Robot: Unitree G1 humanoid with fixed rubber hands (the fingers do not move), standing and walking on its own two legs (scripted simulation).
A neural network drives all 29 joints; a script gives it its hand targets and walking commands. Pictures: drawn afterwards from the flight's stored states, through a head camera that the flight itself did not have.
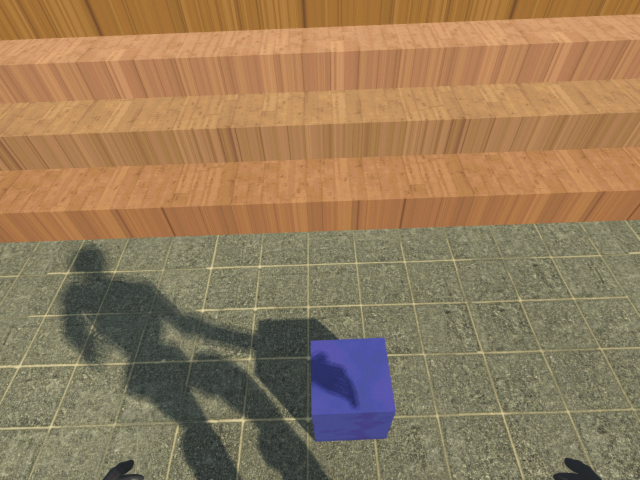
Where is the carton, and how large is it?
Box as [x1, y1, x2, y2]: [310, 338, 395, 441]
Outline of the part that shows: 384,338 310,341 311,410 316,441 386,437 395,409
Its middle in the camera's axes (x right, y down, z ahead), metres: +0.08 +0.44 +1.12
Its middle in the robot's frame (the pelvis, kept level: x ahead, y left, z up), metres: +0.46 -0.03 -0.66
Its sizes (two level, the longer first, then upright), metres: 0.210 0.200 0.250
